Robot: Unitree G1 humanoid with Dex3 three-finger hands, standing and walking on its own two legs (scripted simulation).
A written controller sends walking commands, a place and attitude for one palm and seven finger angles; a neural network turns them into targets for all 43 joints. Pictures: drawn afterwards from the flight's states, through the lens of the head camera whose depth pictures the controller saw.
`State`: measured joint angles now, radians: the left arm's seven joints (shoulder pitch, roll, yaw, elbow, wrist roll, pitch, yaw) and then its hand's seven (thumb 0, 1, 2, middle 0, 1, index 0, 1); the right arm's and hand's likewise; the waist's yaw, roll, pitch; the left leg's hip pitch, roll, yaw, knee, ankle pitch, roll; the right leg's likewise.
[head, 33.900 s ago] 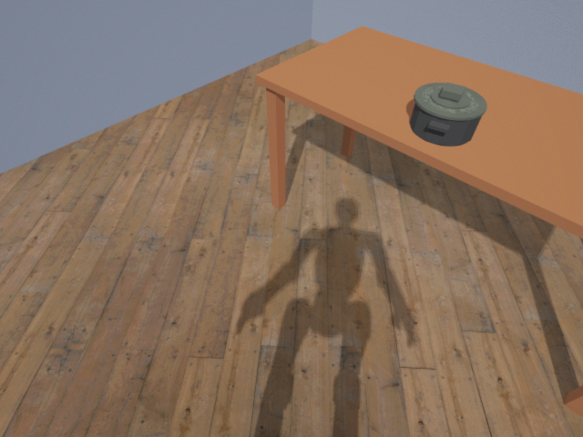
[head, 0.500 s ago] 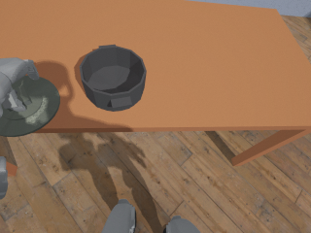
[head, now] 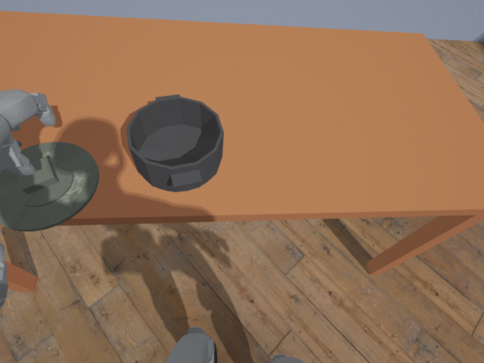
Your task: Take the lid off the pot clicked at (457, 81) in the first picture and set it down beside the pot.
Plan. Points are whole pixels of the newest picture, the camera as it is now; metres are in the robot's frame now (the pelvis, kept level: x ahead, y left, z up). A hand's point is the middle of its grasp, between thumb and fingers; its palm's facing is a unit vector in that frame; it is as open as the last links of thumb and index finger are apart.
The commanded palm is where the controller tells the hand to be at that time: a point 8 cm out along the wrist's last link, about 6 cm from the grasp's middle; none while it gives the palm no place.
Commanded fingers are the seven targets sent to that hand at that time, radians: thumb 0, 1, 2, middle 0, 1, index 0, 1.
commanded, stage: raise the empty hand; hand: left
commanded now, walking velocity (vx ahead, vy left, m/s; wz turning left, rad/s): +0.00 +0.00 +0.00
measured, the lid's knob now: (37, 175) +0.44 +0.37 -0.02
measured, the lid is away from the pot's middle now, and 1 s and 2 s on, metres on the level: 0.26 0.26 0.26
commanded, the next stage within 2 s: draw the hand back to the body in 0.62 s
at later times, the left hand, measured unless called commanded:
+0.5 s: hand out of the picture +0.43 +0.35 +0.13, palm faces -0.39 -0.14 -0.91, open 11.0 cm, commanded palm +0.46 +0.35 +0.20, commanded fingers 0.00 -0.03 0.68 -0.36 -0.84 -0.36 -0.84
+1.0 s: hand out of the picture +0.42 +0.34 +0.13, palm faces -0.38 -0.11 -0.92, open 11.0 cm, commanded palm +0.41 +0.33 +0.20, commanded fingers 0.00 -0.03 0.68 -0.36 -0.84 -0.36 -0.84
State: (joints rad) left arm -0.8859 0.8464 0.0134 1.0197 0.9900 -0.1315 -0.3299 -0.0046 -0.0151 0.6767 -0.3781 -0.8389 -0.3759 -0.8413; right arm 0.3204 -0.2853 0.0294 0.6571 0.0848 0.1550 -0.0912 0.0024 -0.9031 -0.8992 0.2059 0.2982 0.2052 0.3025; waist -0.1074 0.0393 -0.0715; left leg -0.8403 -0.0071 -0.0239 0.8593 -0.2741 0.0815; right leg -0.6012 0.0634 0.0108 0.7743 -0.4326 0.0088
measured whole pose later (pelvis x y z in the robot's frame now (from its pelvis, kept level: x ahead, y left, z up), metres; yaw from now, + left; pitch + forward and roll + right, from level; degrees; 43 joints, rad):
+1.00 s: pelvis +0.01 -0.01 +0.02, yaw +1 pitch +10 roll -4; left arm -0.79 0.85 0.07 0.87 0.94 -0.12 -0.43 0.00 -0.01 0.68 -0.38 -0.84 -0.38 -0.84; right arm 0.26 -0.29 0.01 0.63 0.10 0.21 -0.05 0.00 -0.90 -0.90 0.20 0.30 0.20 0.30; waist -0.08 0.05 -0.04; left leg -0.67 -0.01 -0.02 0.74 -0.24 0.06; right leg -0.44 0.05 0.01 0.66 -0.40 0.01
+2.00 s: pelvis +0.04 -0.08 +0.05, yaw +0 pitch -3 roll +0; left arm -0.05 0.41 0.39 0.16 -0.10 -0.08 0.08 0.00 0.56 0.82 -0.27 -0.50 -0.27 -0.50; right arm 0.18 -0.27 0.02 0.69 0.05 -0.06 -0.06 0.01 -0.91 -0.90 0.20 0.30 0.20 0.30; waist 0.01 0.05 0.02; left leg -0.20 0.02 -0.01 0.42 -0.18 -0.01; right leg 0.01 0.07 0.04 0.36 -0.31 -0.06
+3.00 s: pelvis +0.02 -0.05 +0.05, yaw +1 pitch -6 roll -1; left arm 0.51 0.34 0.28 -0.45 -0.11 -0.11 0.08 0.01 0.89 0.90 -0.21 -0.30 -0.21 -0.31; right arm 0.15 -0.21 0.03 0.64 0.00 -0.10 -0.07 0.01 -0.90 -0.90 0.20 0.30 0.20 0.30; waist 0.06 0.05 0.04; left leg -0.16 -0.01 -0.02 0.41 -0.15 0.02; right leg 0.07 0.05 0.03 0.32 -0.28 -0.03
